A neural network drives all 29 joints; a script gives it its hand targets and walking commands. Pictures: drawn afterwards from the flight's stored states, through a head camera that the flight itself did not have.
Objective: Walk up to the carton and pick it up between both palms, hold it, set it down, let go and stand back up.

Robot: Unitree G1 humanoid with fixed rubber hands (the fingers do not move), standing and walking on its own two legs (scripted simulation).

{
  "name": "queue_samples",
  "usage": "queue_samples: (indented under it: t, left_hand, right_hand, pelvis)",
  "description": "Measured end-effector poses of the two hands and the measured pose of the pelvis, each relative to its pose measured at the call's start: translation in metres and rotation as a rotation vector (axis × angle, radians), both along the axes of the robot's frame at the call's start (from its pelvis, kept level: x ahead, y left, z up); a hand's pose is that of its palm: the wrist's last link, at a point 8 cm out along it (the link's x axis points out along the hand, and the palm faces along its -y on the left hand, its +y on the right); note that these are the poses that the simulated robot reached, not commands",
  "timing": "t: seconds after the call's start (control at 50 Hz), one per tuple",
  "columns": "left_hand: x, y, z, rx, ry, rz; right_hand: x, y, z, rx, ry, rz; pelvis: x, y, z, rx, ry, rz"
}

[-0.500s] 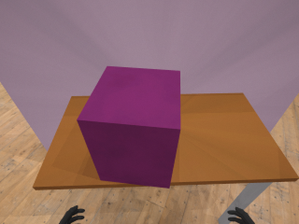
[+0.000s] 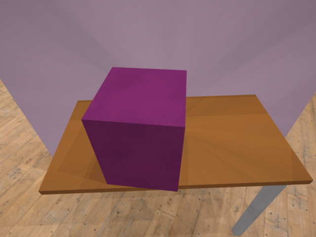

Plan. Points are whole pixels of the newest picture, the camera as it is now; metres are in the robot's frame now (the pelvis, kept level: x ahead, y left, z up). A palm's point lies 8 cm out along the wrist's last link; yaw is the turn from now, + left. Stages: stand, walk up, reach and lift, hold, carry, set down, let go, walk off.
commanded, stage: stand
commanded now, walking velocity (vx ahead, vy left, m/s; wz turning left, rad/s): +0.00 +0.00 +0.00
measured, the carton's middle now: (145, 129) +0.44 +0.05 +0.05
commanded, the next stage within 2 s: none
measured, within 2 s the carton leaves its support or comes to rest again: neither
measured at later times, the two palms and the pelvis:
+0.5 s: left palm out of the picture +0.04 +0.26 -0.11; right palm out of the picture +0.01 -0.26 -0.12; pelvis -0.01 +0.00 +0.00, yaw +1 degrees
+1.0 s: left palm out of the picture +0.04 +0.26 -0.11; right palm out of the picture +0.04 -0.25 -0.12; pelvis +0.01 +0.00 +0.00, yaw +2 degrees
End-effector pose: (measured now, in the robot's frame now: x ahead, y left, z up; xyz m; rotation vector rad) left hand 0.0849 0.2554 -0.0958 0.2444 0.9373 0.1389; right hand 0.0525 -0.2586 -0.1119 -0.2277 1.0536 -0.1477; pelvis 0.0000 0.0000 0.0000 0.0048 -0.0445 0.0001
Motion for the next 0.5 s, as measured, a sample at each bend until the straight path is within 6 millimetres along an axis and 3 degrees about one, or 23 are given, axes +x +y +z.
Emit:
queue_samples:
  t: [0.28,0.5]
  left_hand:
    - [-0.033,0.003,-0.007,0.012,0.075,0.03]
    - [-0.044,0.003,-0.014,0.003,0.126,0.047]
  right_hand:
    - [-0.038,-0.004,-0.008,-0.002,0.094,-0.007]
    - [-0.046,0.0,-0.01,-0.003,0.142,-0.007]
  pelvis:
    - [-0.01,-0.002,-0.001,-0.003,0.005,0.008]
    - [-0.008,-0.001,0.0,-0.004,0.013,0.012]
